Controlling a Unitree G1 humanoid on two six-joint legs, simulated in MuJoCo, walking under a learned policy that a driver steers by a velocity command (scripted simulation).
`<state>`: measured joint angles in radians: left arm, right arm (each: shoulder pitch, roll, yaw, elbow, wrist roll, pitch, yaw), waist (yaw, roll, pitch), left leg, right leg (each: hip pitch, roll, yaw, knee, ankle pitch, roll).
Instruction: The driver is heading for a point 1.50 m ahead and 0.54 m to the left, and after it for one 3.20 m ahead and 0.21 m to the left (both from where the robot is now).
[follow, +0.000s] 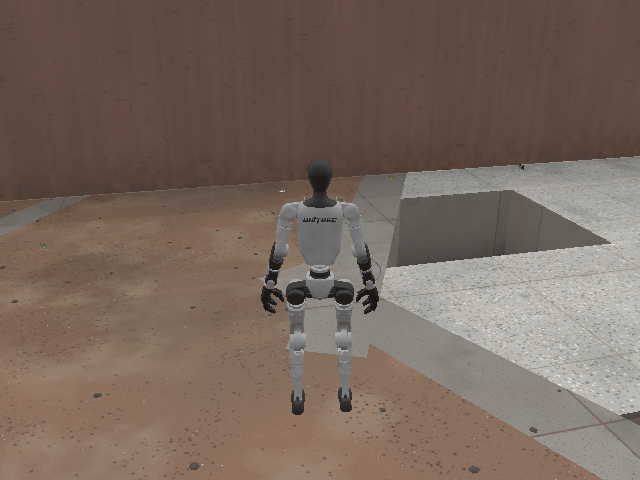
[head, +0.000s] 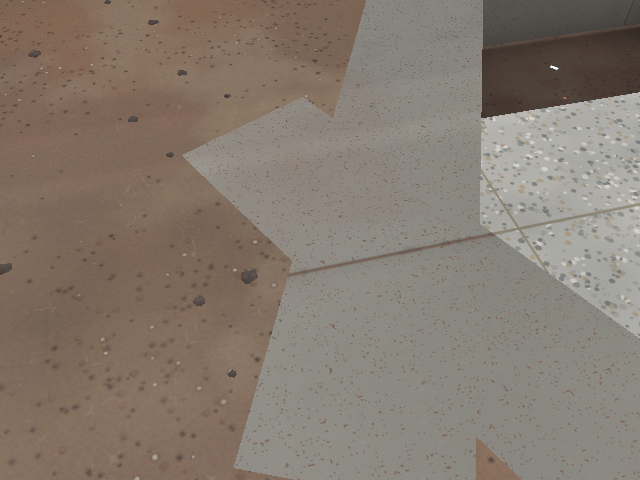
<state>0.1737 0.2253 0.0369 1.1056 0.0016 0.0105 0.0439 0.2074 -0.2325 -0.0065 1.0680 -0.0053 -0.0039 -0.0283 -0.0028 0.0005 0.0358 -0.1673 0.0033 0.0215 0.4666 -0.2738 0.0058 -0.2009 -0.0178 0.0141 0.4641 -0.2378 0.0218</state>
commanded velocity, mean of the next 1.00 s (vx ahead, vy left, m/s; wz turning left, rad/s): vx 0.36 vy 0.00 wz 0.15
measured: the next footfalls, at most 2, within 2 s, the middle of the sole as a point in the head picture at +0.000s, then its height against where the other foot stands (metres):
left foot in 0.76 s outside the picture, level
right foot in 1.24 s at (352, 374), level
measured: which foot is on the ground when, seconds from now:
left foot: down 0.00-0.30, up 0.32-0.74, down 0.76-1.00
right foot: down 0.00-0.78, up 0.80-1.00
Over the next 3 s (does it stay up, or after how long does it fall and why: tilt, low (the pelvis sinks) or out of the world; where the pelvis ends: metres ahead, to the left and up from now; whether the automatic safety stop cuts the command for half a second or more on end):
stays up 1.33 0.60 0.00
